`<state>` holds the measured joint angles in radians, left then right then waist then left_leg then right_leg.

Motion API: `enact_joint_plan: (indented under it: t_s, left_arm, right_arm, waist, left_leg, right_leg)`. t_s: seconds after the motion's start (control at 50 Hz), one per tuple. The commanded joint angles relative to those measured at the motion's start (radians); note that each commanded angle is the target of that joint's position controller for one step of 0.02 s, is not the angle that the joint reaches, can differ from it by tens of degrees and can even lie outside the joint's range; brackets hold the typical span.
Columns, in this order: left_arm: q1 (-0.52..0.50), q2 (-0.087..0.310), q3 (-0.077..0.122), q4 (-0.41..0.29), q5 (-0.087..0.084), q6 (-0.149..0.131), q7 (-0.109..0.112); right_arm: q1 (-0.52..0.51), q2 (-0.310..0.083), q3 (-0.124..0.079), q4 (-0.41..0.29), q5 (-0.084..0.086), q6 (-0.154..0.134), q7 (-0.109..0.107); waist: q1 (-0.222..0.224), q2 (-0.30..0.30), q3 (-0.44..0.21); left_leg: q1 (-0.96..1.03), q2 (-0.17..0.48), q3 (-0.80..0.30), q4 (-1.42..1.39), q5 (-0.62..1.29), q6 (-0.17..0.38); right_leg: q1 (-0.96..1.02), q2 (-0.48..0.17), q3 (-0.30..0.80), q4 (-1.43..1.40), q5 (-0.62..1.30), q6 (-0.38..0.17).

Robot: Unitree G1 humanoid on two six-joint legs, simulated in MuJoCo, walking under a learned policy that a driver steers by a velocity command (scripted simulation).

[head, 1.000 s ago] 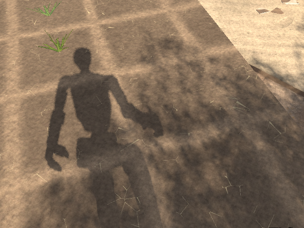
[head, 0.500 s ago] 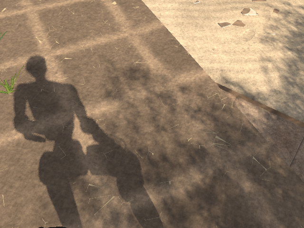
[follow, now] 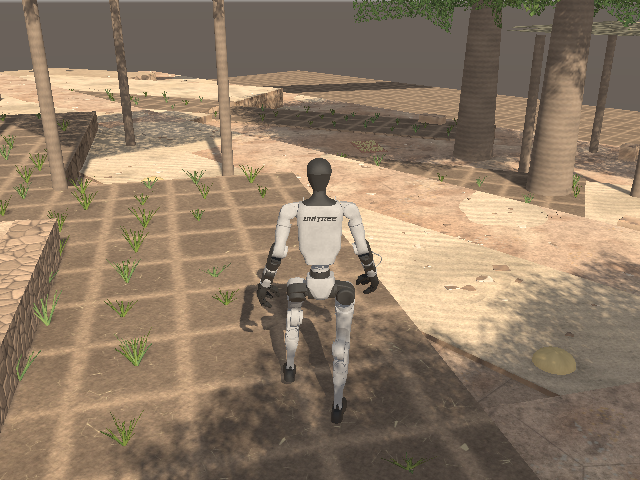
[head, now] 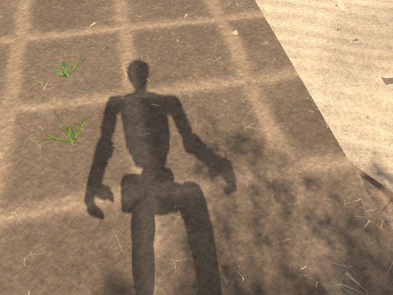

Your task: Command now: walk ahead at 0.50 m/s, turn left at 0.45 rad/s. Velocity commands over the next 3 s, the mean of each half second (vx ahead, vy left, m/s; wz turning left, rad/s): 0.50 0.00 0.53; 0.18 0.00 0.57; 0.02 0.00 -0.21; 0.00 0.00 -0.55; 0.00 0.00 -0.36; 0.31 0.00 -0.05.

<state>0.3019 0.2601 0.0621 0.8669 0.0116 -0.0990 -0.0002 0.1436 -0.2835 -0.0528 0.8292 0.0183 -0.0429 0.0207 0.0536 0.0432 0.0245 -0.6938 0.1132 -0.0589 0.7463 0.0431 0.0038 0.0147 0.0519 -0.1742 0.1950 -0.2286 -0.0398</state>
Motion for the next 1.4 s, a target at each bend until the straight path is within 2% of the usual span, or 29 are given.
enact_joint_plan:
  t_s: [0.02,0.1,0.14,0.16,0.18,0.2,0.22,0.24,0.26,0.28,0.36,0.46,0.56,0.62,0.64,0.66,0.68,0.72,0.78,0.88,0.98,1.02,1.04,1.08,1.1,1.14,1.2,1.32,1.4]
  left_arm:
    - [-0.004,0.167,0.041,-0.038,-0.012,0.0,0.011]
    - [-0.011,0.203,0.055,-0.027,-0.028,0.036,0.022]
    - [-0.039,0.225,0.06,-0.038,-0.03,0.056,0.032]
    - [-0.048,0.214,0.053,-0.045,-0.03,0.059,0.037]
    - [-0.01,0.141,0.029,-0.076,-0.003,0.047,0.036]
    - [0.03,0.054,-0.004,-0.116,0.001,0.009,0.019]
    - [-0.071,0.143,0.014,-0.13,-0.035,-0.028,0.0]
    - [-0.13,0.154,0.014,-0.149,-0.057,-0.048,-0.008]
    - [-0.14,0.142,0.013,-0.145,-0.04,-0.055,-0.001]
    - [-0.142,0.158,0.024,-0.137,-0.014,-0.049,0.007]
    - [-0.125,0.126,0.024,-0.147,0.005,-0.006,0.009]
    - [-0.305,0.08,0.004,-0.202,-0.001,-0.008,0.001]
    - [-0.357,0.12,0.018,-0.236,-0.005,-0.022,-0.017]
    - [-0.223,0.157,0.036,-0.207,0.008,-0.035,-0.014]
    - [-0.118,0.21,0.047,-0.202,0.029,-0.038,-0.007]
    - [-0.07,0.238,0.046,-0.201,0.041,-0.021,-0.002]
    - [-0.044,0.224,0.051,-0.188,-0.001,0.001,-0.009]
    - [-0.154,0.115,0.019,-0.228,0.003,0.034,0.007]
    - [-0.238,0.123,0.016,-0.215,0.018,0.057,0.015]
    - [-0.255,0.167,0.038,-0.193,0.005,0.064,0.021]
    - [-0.24,0.195,0.043,-0.162,-0.016,0.087,0.012]
    - [-0.252,0.18,0.031,-0.14,-0.035,0.093,0.003]
    - [-0.231,0.129,0.011,-0.12,-0.038,0.091,-0.005]
    - [-0.121,0.013,-0.035,-0.109,0.024,0.077,-0.034]
    - [-0.173,0.088,-0.018,-0.106,0.008,0.084,-0.025]
    - [-0.184,0.131,-0.001,-0.088,-0.014,0.097,-0.013]
    - [-0.149,0.18,0.025,-0.073,-0.022,0.117,0.001]
    - [-0.157,0.107,0.02,-0.095,-0.037,0.139,0.009]
    - [-0.149,0.115,0.021,-0.122,-0.036,0.146,-0.01]
  right_arm:
    - [-0.118,-0.032,0.001,-0.103,-0.001,-0.012,0.018]
    - [-0.127,-0.064,-0.014,-0.154,0.001,-0.007,0.04]
    - [0.03,-0.118,-0.048,-0.131,0.004,-0.001,0.039]
    - [0.196,-0.177,-0.082,-0.09,0.007,0.002,0.027]
    - [0.311,-0.28,-0.115,-0.068,0.008,0.013,0.003]
    - [0.253,-0.316,-0.11,-0.103,0.009,0.002,0.007]
    - [0.259,-0.228,-0.084,-0.113,0.002,-0.007,0.012]
    - [0.228,-0.181,-0.072,-0.113,-0.001,-0.017,0.011]
    - [0.163,-0.158,-0.065,-0.121,0.0,-0.022,0.011]
    - [0.109,-0.12,-0.054,-0.136,-0.003,-0.024,0.008]
    - [0.095,-0.143,-0.058,-0.159,-0.008,-0.027,-0.013]
    - [0.161,-0.165,-0.066,-0.146,0.002,-0.014,-0.037]
    - [0.223,-0.157,-0.069,-0.126,0.005,0.021,-0.052]
    - [0.144,-0.134,-0.064,-0.169,0.004,0.031,-0.061]
    - [0.134,-0.085,-0.047,-0.202,-0.01,0.026,-0.058]
    - [0.351,-0.011,-0.029,-0.184,-0.018,0.025,-0.054]
    - [0.431,-0.125,-0.038,-0.179,0.003,0.025,-0.047]
    - [0.216,-0.204,-0.066,-0.199,0.012,0.06,-0.057]
    - [0.192,-0.135,-0.061,-0.22,0.009,0.102,-0.062]
    - [0.146,-0.091,-0.044,-0.252,-0.005,0.098,-0.053]
    - [0.081,-0.1,-0.043,-0.278,-0.012,0.104,-0.027]
    - [0.129,-0.079,-0.039,-0.253,-0.022,0.098,-0.022]
    - [0.151,-0.082,-0.038,-0.237,-0.031,0.094,-0.023]
    - [0.058,-0.151,-0.026,-0.28,-0.058,0.088,-0.046]
    - [0.038,-0.118,-0.022,-0.27,-0.073,0.075,-0.039]
    - [-0.033,-0.117,-0.022,-0.252,-0.07,0.05,-0.032]
    - [-0.014,-0.146,-0.034,-0.227,-0.049,0.038,-0.047]
    - [-0.043,-0.125,-0.047,-0.205,-0.035,0.059,-0.069]
    - [-0.057,-0.145,-0.06,-0.187,-0.029,0.07,-0.069]
  waist:
    - [0.02,-0.072,0.059]
    - [-0.015,-0.107,0.034]
    - [-0.111,-0.131,-0.068]
    - [-0.196,-0.101,-0.152]
    - [-0.203,0.077,-0.248]
    - [-0.113,0.224,-0.367]
    - [-0.177,0.102,-0.355]
    - [-0.167,0.057,-0.23]
    - [-0.116,-0.039,-0.14]
    - [-0.083,-0.036,-0.1]
    - [-0.038,-0.013,-0.061]
    - [-0.104,0.027,-0.025]
    - [-0.116,0.062,-0.046]
    - [-0.028,0.081,-0.109]
    - [0.011,0.003,-0.242]
    - [-0.072,-0.267,-0.388]
    - [-0.071,-0.329,-0.482]
    - [-0.025,-0.149,-0.253]
    - [-0.077,-0.176,-0.09]
    - [-0.067,-0.172,-0.157]
    - [-0.049,-0.175,-0.13]
    - [-0.088,-0.154,-0.127]
    - [-0.099,-0.129,-0.124]
    - [0.01,0.197,-0.141]
    - [-0.052,0.168,-0.137]
    - [-0.037,0.147,-0.072]
    - [-0.052,0.134,-0.06]
    - [-0.068,0.075,-0.089]
    - [-0.065,0.092,-0.118]
  left_leg:
    - [0.02,-0.01,0.048,-0.094,0.04,0.017]
    - [0.052,-0.065,0.116,-0.133,-0.145,0.074]
    - [0.271,-0.145,0.172,-0.139,-0.22,0.122]
    - [0.524,-0.175,0.15,-0.2,-0.167,0.162]
    - [0.843,0.021,-0.187,-0.22,-0.187,0.254]
    - [1.074,0.217,-0.749,-0.394,-0.332,0.438]
    - [1.075,0.207,-0.715,-0.452,-0.368,0.394]
    - [0.96,0.172,-0.558,-0.451,-0.317,0.353]
    - [0.801,0.125,-0.445,-0.455,-0.22,0.316]
    - [0.69,0.091,-0.367,-0.469,-0.119,0.295]
    - [0.507,0.043,-0.266,-0.526,0.065,0.303]
    - [0.44,-0.039,-0.183,-0.51,-0.026,0.227]
    - [0.532,-0.03,-0.275,-0.34,0.088,0.166]
    - [0.562,-0.073,-0.311,-0.14,0.156,0.104]
    - [0.453,-0.131,-0.262,0.083,-0.005,0.058]
    - [0.18,-0.274,-0.168,0.402,-0.79,-0.012]
    - [0.073,-0.2,-0.147,0.568,-0.78,-0.032]
    - [-0.003,-0.129,-0.076,0.613,-0.605,-0.078]
    - [0.131,-0.077,-0.015,0.474,-0.529,-0.083]
    - [0.222,-0.041,0.027,0.229,-0.408,-0.072]
    - [0.347,-0.064,0.063,0.017,-0.369,-0.027]
    - [0.475,-0.1,0.088,-0.199,-0.275,0.009]
    - [0.591,-0.102,0.071,-0.322,-0.196,0.032]
    - [0.66,0.22,-0.262,-0.406,0.096,0.178]
    - [0.502,0.215,-0.239,-0.438,-0.067,0.239]
    - [0.48,0.125,-0.132,-0.437,-0.169,0.177]
    - [0.522,0.168,-0.104,-0.392,0.146,0.21]
    - [0.609,0.203,-0.037,-0.365,0.235,0.244]
    - [0.616,0.222,-0.006,-0.343,0.233,0.236]
  right_leg:
    - [-0.025,-0.297,0.036,-0.071,0.335,-0.123]
    - [0.113,-0.34,-0.002,0.08,0.672,-0.087]
    - [0.098,-0.32,-0.033,0.325,0.946,-0.055]
    - [-0.02,-0.276,-0.055,0.554,0.872,-0.018]
    - [-0.341,-0.195,-0.063,0.898,0.414,0.035]
    - [-0.681,0.019,0.133,1.189,-0.354,0.077]
    - [-0.793,-0.043,0.285,1.225,-0.326,0.048]
    - [-0.825,-0.086,0.269,1.176,-0.247,0.023]
    - [-0.783,-0.131,0.262,1.07,-0.174,0.019]
    - [-0.717,-0.159,0.26,0.985,-0.132,0.026]
    - [-0.626,-0.162,0.237,0.825,-0.037,0.083]
    - [-0.564,-0.093,0.218,0.452,0.278,0.113]
    - [-0.483,-0.018,0.237,0.286,0.292,0.081]
    - [-0.313,-0.039,0.233,0.187,0.344,0.022]
    - [-0.058,-0.193,0.344,0.25,0.606,-0.043]
    - [0.276,-0.483,0.64,0.329,0.989,-0.222]
    - [0.313,-0.562,0.835,0.287,0.688,-0.284]
    - [0.083,-0.423,0.583,0.209,0.404,-0.2]
    - [-0.242,-0.305,0.365,0.107,0.309,-0.169]
    - [-0.211,-0.354,0.252,0.08,0.431,-0.213]
    - [-0.234,-0.357,0.209,0.086,0.251,-0.189]
    - [-0.257,-0.327,0.198,0.149,0.181,-0.15]
    - [-0.319,-0.29,0.177,0.194,0.11,-0.094]
    - [-0.464,-0.129,0.08,0.399,-0.273,0.091]
    - [-0.375,-0.144,0.151,0.466,-0.3,0.106]
    - [-0.382,-0.123,0.154,0.49,-0.2,0.106]
    - [-0.453,-0.111,0.178,0.701,-0.277,0.124]
    - [-0.512,-0.12,0.16,0.731,-0.272,0.129]
    - [-0.422,-0.104,0.112,0.594,-0.213,0.103]
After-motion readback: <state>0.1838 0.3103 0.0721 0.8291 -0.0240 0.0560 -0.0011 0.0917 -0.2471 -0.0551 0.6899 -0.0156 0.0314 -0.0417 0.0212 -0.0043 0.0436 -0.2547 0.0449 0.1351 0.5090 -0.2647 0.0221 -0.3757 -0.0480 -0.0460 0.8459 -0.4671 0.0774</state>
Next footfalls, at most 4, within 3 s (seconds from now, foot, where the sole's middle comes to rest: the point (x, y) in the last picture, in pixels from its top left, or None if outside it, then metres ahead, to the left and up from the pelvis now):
0.16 left None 0.27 0.14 -0.78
0.64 right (208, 264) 0.59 0.02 -0.78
1.06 left None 0.43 0.24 -0.78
1.48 right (208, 284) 0.52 0.02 -0.78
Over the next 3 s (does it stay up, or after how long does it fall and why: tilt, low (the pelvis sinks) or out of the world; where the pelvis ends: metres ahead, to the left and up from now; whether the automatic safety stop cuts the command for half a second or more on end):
stays up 0.58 0.13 0.00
